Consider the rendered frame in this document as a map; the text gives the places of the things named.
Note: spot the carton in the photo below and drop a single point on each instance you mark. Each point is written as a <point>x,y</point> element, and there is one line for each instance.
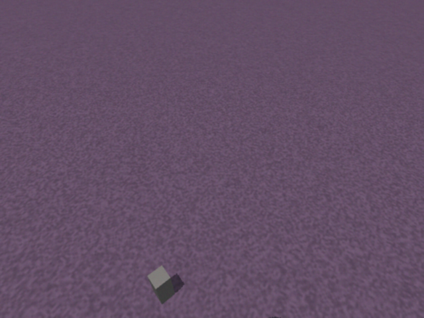
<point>161,284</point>

